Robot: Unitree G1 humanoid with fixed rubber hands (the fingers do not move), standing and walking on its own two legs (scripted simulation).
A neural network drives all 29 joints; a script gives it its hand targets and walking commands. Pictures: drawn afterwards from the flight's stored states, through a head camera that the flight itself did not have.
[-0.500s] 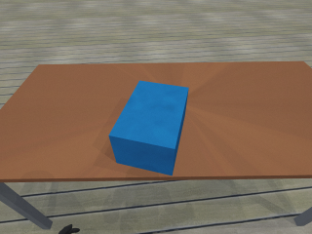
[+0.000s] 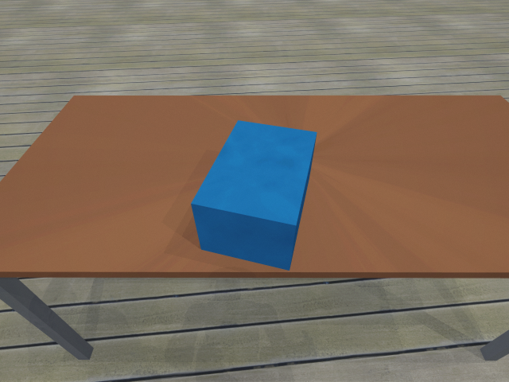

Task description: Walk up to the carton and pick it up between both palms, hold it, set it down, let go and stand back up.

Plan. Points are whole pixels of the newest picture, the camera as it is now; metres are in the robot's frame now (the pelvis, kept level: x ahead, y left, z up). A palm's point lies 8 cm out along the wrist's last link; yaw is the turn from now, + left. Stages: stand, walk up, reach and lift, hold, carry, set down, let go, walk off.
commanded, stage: stand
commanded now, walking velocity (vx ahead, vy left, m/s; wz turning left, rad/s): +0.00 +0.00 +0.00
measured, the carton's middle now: (261, 188) +0.53 +0.00 -0.02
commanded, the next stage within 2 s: none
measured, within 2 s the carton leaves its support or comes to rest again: neither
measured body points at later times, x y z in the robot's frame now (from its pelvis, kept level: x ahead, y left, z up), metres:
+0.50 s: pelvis +0.01 -0.01 +0.00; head +0.00 -0.02 +0.45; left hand +0.08 +0.25 -0.11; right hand +0.08 -0.27 -0.13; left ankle +0.05 +0.12 -0.73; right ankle +0.02 -0.13 -0.73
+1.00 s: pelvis +0.02 -0.02 +0.00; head +0.02 -0.02 +0.45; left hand +0.11 +0.24 -0.11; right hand +0.11 -0.28 -0.12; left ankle +0.05 +0.12 -0.73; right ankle +0.02 -0.13 -0.73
